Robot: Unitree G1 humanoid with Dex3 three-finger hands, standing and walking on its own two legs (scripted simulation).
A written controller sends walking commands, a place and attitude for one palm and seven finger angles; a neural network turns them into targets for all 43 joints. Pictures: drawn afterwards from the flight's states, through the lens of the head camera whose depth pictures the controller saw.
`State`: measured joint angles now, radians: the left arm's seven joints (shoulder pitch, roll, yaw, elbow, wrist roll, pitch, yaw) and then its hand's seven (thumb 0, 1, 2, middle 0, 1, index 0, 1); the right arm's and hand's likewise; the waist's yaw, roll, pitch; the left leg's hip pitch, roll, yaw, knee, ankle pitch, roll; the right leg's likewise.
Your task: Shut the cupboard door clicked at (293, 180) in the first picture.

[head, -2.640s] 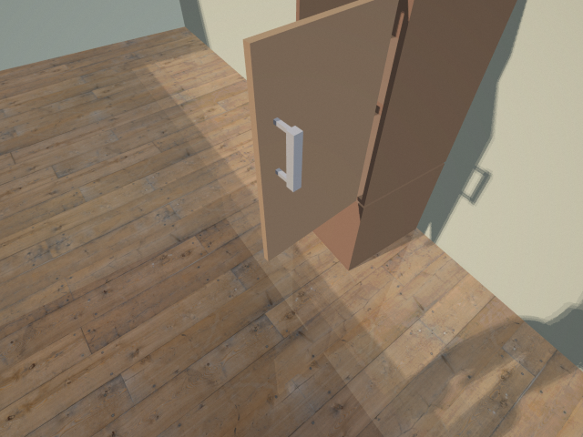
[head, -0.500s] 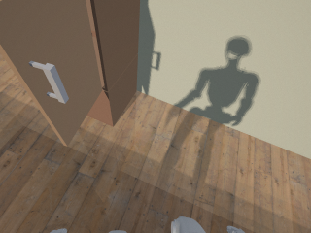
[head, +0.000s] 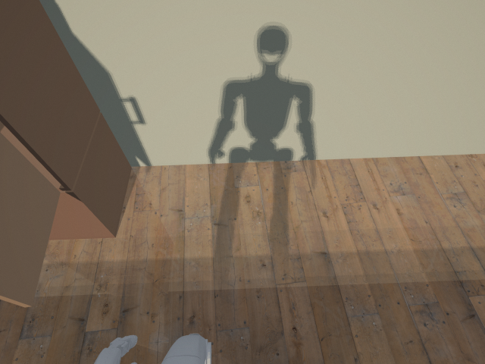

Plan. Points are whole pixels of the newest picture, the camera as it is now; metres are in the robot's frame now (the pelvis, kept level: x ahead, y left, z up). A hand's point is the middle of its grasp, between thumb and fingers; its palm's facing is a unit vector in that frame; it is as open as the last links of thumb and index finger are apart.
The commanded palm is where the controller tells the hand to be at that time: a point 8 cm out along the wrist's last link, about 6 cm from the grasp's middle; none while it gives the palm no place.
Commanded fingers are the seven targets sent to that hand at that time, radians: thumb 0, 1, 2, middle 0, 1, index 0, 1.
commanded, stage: walk around to get in front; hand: left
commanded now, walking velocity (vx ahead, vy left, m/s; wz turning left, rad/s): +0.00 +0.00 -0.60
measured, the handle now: out of the picture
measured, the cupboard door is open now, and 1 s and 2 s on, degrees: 96 96 96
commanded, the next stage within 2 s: none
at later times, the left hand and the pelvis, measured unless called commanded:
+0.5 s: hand (128, 359) +0.14 +0.23 -0.17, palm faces -0.22 -0.96 -0.19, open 7.4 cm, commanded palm none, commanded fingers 0.00 0.90 0.90 -0.20 -0.30 -0.20 -0.30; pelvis +0.02 +0.04 +0.01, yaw -17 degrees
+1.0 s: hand (206, 327) +0.19 +0.08 -0.15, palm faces -0.52 -0.82 -0.25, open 7.4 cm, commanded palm none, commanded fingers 0.00 0.90 0.90 -0.20 -0.30 -0.20 -0.30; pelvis +0.02 -0.03 +0.00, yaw -34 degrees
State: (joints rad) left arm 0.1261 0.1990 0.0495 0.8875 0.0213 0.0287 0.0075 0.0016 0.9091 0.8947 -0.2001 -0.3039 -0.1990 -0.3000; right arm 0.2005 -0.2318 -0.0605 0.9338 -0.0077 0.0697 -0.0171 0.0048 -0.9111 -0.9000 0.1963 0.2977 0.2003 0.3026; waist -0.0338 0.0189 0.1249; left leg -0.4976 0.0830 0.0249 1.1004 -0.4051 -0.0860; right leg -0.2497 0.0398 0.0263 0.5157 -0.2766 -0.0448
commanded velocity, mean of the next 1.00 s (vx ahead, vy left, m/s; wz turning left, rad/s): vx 0.00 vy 0.00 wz -0.60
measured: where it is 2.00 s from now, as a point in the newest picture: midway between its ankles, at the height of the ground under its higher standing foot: outside the picture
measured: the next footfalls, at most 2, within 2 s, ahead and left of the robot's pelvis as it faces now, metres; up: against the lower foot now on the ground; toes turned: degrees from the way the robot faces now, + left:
left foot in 0.24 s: +0.06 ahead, +0.13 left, +0.00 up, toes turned -5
right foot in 0.70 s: +0.01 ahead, -0.10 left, +0.00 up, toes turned -30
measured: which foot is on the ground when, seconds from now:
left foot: up 0.00-0.22, down 0.24-0.70, up 0.72-1.00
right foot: down 0.00-0.24, up 0.26-0.68, down 0.70-1.00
